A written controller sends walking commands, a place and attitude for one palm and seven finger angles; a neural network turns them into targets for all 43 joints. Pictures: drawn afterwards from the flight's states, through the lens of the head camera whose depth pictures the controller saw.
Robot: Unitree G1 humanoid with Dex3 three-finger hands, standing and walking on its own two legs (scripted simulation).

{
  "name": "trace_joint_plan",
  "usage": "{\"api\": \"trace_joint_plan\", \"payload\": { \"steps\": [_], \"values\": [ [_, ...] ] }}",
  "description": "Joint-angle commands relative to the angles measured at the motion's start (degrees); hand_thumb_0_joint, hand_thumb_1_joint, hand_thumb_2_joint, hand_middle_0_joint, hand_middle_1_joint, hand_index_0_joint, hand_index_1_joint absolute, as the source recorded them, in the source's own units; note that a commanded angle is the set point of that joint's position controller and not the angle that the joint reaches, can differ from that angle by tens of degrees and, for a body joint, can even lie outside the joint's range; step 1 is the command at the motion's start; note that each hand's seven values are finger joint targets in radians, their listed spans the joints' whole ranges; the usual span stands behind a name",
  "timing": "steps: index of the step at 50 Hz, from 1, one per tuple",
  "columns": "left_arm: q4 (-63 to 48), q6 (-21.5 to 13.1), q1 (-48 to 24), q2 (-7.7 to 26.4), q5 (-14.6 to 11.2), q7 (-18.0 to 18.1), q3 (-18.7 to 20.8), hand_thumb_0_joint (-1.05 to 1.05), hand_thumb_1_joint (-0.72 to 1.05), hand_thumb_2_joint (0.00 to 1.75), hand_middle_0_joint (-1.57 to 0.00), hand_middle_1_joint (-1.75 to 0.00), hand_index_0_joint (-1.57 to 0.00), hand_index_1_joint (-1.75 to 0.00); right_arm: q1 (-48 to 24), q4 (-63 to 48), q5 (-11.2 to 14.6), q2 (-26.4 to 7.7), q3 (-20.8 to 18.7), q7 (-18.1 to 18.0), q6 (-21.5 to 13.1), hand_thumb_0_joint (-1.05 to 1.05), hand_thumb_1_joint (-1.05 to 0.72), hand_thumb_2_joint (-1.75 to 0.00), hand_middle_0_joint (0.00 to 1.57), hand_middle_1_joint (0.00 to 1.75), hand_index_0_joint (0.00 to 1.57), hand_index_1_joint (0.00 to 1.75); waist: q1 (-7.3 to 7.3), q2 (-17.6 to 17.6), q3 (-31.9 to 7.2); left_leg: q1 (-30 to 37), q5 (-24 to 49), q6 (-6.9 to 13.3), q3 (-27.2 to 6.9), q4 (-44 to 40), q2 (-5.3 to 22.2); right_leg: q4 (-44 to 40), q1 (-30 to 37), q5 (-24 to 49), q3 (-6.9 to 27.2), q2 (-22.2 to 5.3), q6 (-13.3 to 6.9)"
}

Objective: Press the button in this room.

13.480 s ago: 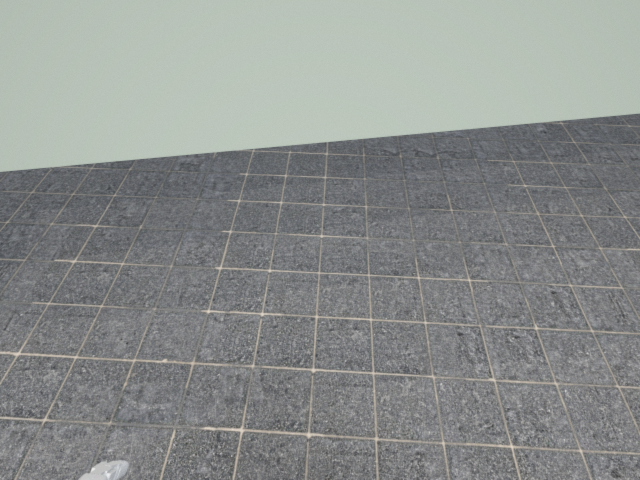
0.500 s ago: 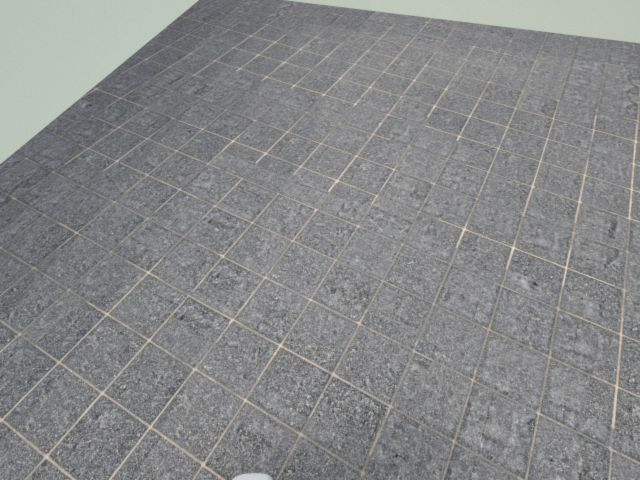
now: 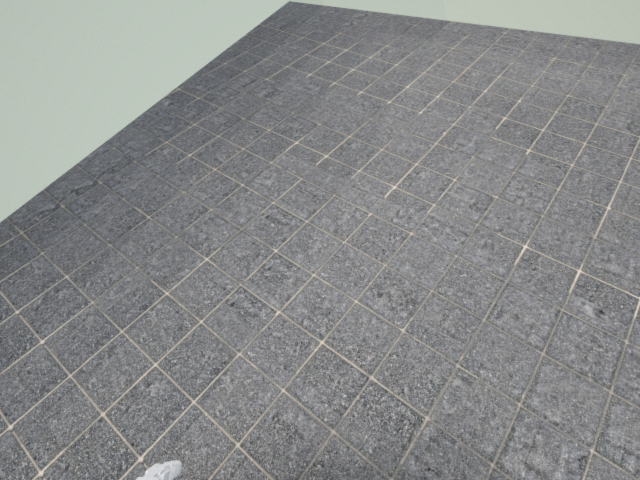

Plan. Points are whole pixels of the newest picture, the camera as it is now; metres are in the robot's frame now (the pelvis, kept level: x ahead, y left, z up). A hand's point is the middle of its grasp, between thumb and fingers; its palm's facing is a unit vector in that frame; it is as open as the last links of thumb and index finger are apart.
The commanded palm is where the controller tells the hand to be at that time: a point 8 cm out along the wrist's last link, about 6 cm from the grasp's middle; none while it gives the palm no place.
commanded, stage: turn or walk to find it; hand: left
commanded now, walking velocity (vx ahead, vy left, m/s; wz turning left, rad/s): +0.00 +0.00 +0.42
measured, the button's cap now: out of the picture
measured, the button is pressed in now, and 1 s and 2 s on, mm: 0 0 0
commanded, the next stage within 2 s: none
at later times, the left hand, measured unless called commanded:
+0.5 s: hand out of the picture -0.06 +0.24 -0.18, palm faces +0.28 -0.93 -0.25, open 7.4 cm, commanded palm none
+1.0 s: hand out of the picture -0.04 +0.19 -0.14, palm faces +0.43 -0.86 -0.28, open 7.4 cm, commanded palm none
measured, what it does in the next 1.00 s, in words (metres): steps on the spot, turning left: left foot, then right foot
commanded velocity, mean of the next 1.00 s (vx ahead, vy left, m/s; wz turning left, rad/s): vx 0.00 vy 0.00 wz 0.42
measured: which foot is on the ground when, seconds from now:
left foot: up 0.00-0.40, down 0.42-0.84, up 0.86-1.00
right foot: down 0.00-0.42, up 0.44-0.80, down 0.82-1.00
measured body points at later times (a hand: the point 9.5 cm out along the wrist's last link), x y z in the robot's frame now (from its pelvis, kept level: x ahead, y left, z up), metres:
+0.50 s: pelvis -0.03 +0.02 +0.00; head +0.00 +0.05 +0.45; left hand -0.07 +0.29 -0.16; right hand +0.12 -0.20 -0.13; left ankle -0.06 +0.13 -0.73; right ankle -0.01 -0.10 -0.70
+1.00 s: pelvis -0.03 -0.02 +0.01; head +0.01 -0.04 +0.46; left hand -0.06 +0.23 -0.12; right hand +0.12 -0.23 -0.16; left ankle -0.12 +0.11 -0.64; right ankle +0.00 -0.10 -0.73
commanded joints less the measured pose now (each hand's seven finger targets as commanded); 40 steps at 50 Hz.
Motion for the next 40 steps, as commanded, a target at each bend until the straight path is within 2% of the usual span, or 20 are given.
{"api": "trace_joint_plan", "payload": {
  "steps": [1, 2, 3, 4, 6, 9, 15, 17, 19, 20, 21, 22, 23, 24, 25, 27, 33, 36, 39, 40],
  "values": [
    [-3.7, -1.4, 4.4, 12.5, 0.3, 1.4, 3.7, 0.0, 0.9, 0.9, -0.2, -0.3, -0.2, -0.3, -2.5, -5.6, -0.4, -6.3, -2.4, -0.3, -0.2, 0.0, -0.9, -0.9, 0.2, 0.3, 0.2, 0.3, 2.37, -16.3, -0.9, -12.5, -12.2, -0.5, -1.7, 29.0, 1.5, -19.4, 1.6, 7.1, 21.1, -23.5, -9.8],
    [-4.3, -1.5, 1.8, 10.8, 0.4, 1.2, 3.1, 0.0, 0.9, 0.9, -0.2, -0.3, -0.2, -0.3, -1.6, -3.9, -0.5, -5.7, -2.3, 0.1, 0.0, 0.0, -0.9, -0.9, 0.2, 0.3, 0.2, 0.3, 0.97, -10.7, 0.9, -12.2, -8.2, -0.9, -1.0, 32.5, 2.6, -18.2, 0.2, 7.7, 15.2, -20.2, -8.6],
    [-4.7, -1.7, -0.1, 9.6, 0.4, 1.2, 2.7, 0.0, 0.9, 0.9, -0.2, -0.3, -0.2, -0.3, 0.6, -2.9, -0.6, -4.8, -2.0, 0.4, 0.2, 0.0, -0.9, -0.9, 0.2, 0.3, 0.2, 0.3, -0.39, -9.4, 0.2, -12.3, -5.1, -1.7, 0.2, 33.7, 2.9, -16.4, 1.8, 11.6, 10.0, -17.6, -7.4],
    [-4.7, -2.0, 0.3, 9.1, 0.4, 1.2, 2.5, 0.0, 0.9, 0.9, -0.2, -0.3, -0.2, -0.3, 1.4, -2.3, -0.6, -4.3, -1.9, 0.5, 0.2, 0.0, -0.9, -0.9, 0.2, 0.3, 0.2, 0.3, -0.15, -10.9, -0.6, -12.0, -3.7, -2.2, 1.1, 34.2, 3.1, -15.7, 2.6, 14.0, 7.5, -16.6, -6.9],
    [-4.0, -2.1, 1.9, 8.9, 0.5, 1.2, 2.4, 0.0, 0.9, 0.9, -0.2, -0.3, -0.2, -0.3, 1.3, -2.2, -0.5, -4.3, -1.8, 0.6, 0.3, 0.0, -0.9, -0.9, 0.2, 0.3, 0.2, 0.3, 0.33, -12.0, -0.9, -11.5, -2.9, -2.9, 2.0, 32.8, 3.5, -15.7, 4.0, 15.6, 5.5, -16.3, -6.7],
    [-2.7, -1.9, 4.9, 10.2, 0.8, 1.1, 2.9, 0.0, 0.9, 0.9, -0.2, -0.3, -0.2, -0.3, -1.4, -2.6, -0.4, -3.9, -1.3, 0.5, 0.3, 0.0, -0.9, -0.9, 0.2, 0.3, 0.2, 0.3, 2.2, -12.8, -1.3, -10.5, -5.4, -3.7, 3.9, 26.4, 4.2, -15.0, 6.7, 17.8, 4.5, -17.6, -7.6],
    [-0.4, -1.4, 8.7, 12.9, 1.2, 0.8, 3.7, 0.0, 0.9, 0.9, -0.2, -0.3, -0.2, -0.3, -5.2, -3.3, 0.3, -2.8, -0.1, 0.3, -0.8, 0.0, -0.9, -0.9, 0.2, 0.3, 0.2, 0.3, 4.64, -15.2, -4.0, -4.7, -9.4, -2.9, 8.1, 9.9, 3.7, -10.6, 10.9, 28.2, 3.1, -19.3, -9.0],
    [0.1, -1.2, 7.9, 13.3, 1.1, 0.8, 3.9, 0.0, 0.9, 0.9, -0.2, -0.3, -0.2, -0.3, -3.5, -2.9, 0.4, -2.9, 0.1, 0.1, -1.2, 0.0, -0.9, -0.9, 0.2, 0.3, 0.2, 0.3, 3.62, -15.5, -5.7, -1.0, -7.0, -2.4, 9.4, 2.5, 3.4, -7.6, 11.3, 29.8, 1.8, -19.3, -7.9],
    [0.2, -0.7, 6.6, 12.9, 0.4, 0.7, 3.9, 0.0, 0.9, 0.9, -0.2, -0.3, -0.2, -0.3, 0.1, -1.9, 0.2, -4.0, -0.1, 0.0, -1.8, 0.0, -0.9, -0.9, 0.2, 0.3, 0.2, 0.3, 1.14, -12.2, -6.7, 8.7, 4.3, -1.6, 9.8, -10.0, 3.6, -2.1, 6.2, 24.7, -1.8, -17.5, -3.8],
    [-0.6, -0.4, 6.9, 11.0, -0.1, 0.5, 3.7, 0.0, 0.9, 0.9, -0.2, -0.3, -0.2, -0.3, 2.1, -1.7, 0.0, -7.4, -0.8, 0.0, -2.5, 0.0, -0.9, -0.9, 0.2, 0.3, 0.2, 0.3, -0.1, -4.0, -8.7, 16.9, 12.6, 0.5, 3.5, -15.0, 8.8, 5.8, -1.0, 16.4, -4.6, -14.3, -0.7],
    [-2.4, -0.2, 6.0, 7.5, -0.2, 0.0, 2.7, 0.0, 0.9, 0.9, -0.2, -0.3, -0.2, -0.3, 3.7, -2.0, -0.3, -12.6, -2.0, -0.1, -2.6, 0.0, -0.9, -0.9, 0.2, 0.3, 0.2, 0.3, -1.0, 11.8, -7.5, 22.2, 29.4, 6.0, -13.0, -16.2, 21.7, 16.5, -15.3, -10.8, -6.5, -7.0, 3.2],
    [-3.8, 0.5, 2.2, 7.1, 0.3, 0.3, 2.0, 0.0, 0.9, 0.9, -0.2, -0.3, -0.2, -0.3, 6.1, -1.1, -0.3, -14.2, -2.3, -0.5, -2.1, 0.0, -0.9, -0.9, 0.2, 0.3, 0.2, 0.3, -2.93, 11.9, -7.0, 17.7, 31.4, 11.0, -15.2, -17.5, 25.7, 23.9, -15.8, -19.4, -1.9, -5.7, 3.3],
    [-3.5, 1.0, -0.1, 7.1, 0.2, 0.5, 2.2, 0.0, 0.9, 0.9, -0.2, -0.3, -0.2, -0.3, 4.8, -0.8, -0.5, -13.3, -2.2, -1.2, -2.2, 0.0, -0.9, -0.9, 0.2, 0.3, 0.2, 0.3, -2.58, 12.6, -5.3, 14.4, 28.3, 11.4, -14.3, -17.9, 23.7, 27.8, -16.8, -17.5, 1.4, -5.8, 3.4],
    [-2.9, 1.0, -0.9, 7.8, 0.0, 0.2, 2.5, 0.0, 0.9, 0.9, -0.2, -0.3, -0.2, -0.3, 1.9, -1.5, -0.5, -11.5, -1.8, -1.5, -2.1, 0.0, -0.9, -0.9, 0.2, 0.3, 0.2, 0.3, -1.61, 10.4, -2.8, 11.9, 25.2, 11.2, -12.2, -17.8, 21.2, 29.7, -17.1, -13.6, 2.6, -5.9, 3.3],
    [-1.8, 1.0, 0.6, 7.8, 0.1, -0.1, 2.6, 0.0, 0.9, 0.9, -0.2, -0.3, -0.2, -0.3, -1.3, -2.3, -0.5, -10.4, -1.2, -1.5, -2.2, 0.0, -0.9, -0.9, 0.2, 0.3, 0.2, 0.3, 0.12, 7.7, -2.0, 10.7, 24.6, 10.2, -9.2, -17.5, 18.7, 30.1, -16.4, -10.1, 2.8, -5.7, 3.4],
    [-0.5, 0.8, 2.9, 7.4, 0.2, -0.4, 2.5, 0.0, 0.9, 0.9, -0.2, -0.3, -0.2, -0.3, -2.7, -3.0, -0.4, -9.6, -0.9, -1.5, -2.6, 0.0, -0.9, -0.9, 0.2, 0.3, 0.2, 0.3, 1.16, 4.5, -2.8, 11.0, 25.6, 9.0, -5.9, -17.3, 16.2, 29.6, -15.0, -6.9, 2.4, -5.0, 3.8],
    [-2.3, 0.8, 0.9, 6.5, 0.0, -0.1, 2.0, 0.0, 0.9, 0.9, -0.2, -0.3, -0.2, -0.3, -0.2, -2.8, -0.5, -10.1, -1.6, -1.2, -2.3, 0.0, -0.9, -0.9, 0.2, 0.3, 0.2, 0.3, -0.39, 3.9, -3.8, 12.5, 24.5, 10.3, -9.2, -16.6, 16.3, 20.0, -12.7, -8.3, 2.5, -3.3, 4.3],
    [-2.7, 0.4, 1.8, 6.2, -0.2, 0.1, 1.8, 0.0, 0.9, 0.9, -0.2, -0.3, -0.2, -0.3, -1.2, -3.4, -0.7, -10.2, -1.9, -1.1, -1.9, 0.0, -0.9, -0.9, 0.2, 0.3, 0.2, 0.3, 0.02, 5.6, -4.4, 10.3, 26.2, 10.0, -11.0, -14.7, 15.5, 11.1, -7.2, -8.1, 1.7, -1.8, 3.7],
    [-1.5, -0.5, 7.2, 6.6, -0.3, 0.2, 2.0, 0.0, 0.9, 0.9, -0.2, -0.3, -0.2, -0.3, -2.7, -4.2, -0.4, -9.8, -2.1, -0.9, -1.6, 0.0, -0.9, -0.9, 0.2, 0.3, 0.2, 0.3, 2.67, 3.7, -6.2, 5.7, 23.5, 7.4, -10.6, -10.0, 12.4, -4.4, 3.1, 2.0, 0.4, -0.7, 3.4],
    [-1.1, -1.1, 9.0, 8.4, 0.0, 0.5, 2.4, 0.0, 0.9, 0.9, -0.2, -0.3, -0.2, -0.3, -2.4, -4.4, 0.0, -8.0, -2.0, -0.7, -1.7, 0.0, -0.9, -0.9, 0.2, 0.3, 0.2, 0.3, 3.39, -0.5, -6.9, 0.6, 16.7, 4.7, -8.8, -6.0, 9.5, -11.4, 9.9, 6.8, 2.7, -3.5, 2.8]
  ]
}}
